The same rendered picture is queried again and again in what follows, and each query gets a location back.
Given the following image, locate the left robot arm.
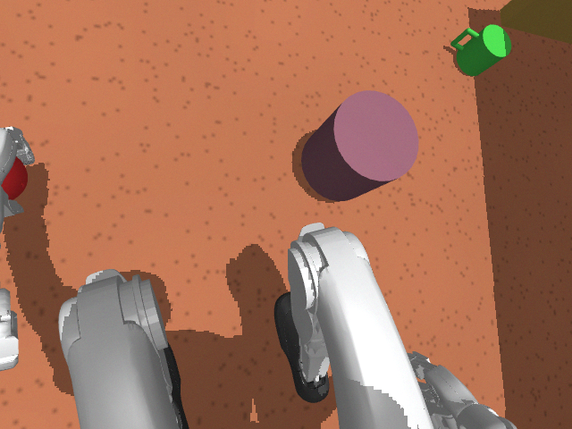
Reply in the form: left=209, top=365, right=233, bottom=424
left=0, top=185, right=19, bottom=371

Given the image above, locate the left robot hand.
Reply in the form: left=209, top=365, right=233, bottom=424
left=0, top=126, right=35, bottom=217

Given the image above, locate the left robot foot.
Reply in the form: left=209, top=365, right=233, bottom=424
left=164, top=342, right=189, bottom=429

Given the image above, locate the right robot arm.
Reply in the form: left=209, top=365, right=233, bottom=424
left=456, top=404, right=517, bottom=429

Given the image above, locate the right robot foot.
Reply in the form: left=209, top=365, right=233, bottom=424
left=274, top=292, right=329, bottom=403

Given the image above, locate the right robot hand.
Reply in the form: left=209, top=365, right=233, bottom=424
left=407, top=351, right=479, bottom=429

